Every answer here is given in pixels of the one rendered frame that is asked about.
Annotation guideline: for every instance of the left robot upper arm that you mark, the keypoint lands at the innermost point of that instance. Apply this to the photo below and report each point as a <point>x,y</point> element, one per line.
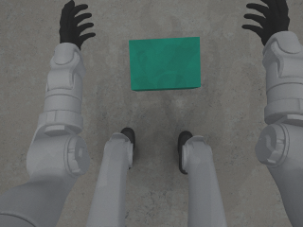
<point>54,165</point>

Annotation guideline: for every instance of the right robot upper arm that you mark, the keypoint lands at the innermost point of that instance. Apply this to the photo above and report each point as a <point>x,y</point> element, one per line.
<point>280,148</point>

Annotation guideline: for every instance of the right robot forearm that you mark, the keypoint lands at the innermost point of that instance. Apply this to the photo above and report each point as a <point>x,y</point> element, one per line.
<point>283,62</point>

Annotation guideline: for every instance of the right robot hand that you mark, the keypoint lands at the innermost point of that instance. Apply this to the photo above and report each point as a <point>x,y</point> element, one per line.
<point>276,18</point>

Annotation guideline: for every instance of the left robot hand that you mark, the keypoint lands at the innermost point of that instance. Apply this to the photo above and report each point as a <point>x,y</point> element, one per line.
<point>69,29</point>

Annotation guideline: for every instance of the left robot forearm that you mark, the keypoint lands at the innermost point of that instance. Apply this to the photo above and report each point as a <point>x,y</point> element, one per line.
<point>63,94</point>

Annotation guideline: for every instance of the robot right shin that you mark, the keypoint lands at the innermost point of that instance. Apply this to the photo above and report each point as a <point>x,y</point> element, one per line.
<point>199,138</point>

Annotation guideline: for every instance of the left robot thigh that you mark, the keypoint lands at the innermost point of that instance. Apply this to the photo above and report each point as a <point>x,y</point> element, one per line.
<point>108,206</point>

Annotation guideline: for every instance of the carton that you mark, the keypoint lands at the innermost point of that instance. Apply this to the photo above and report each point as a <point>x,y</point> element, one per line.
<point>165,64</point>

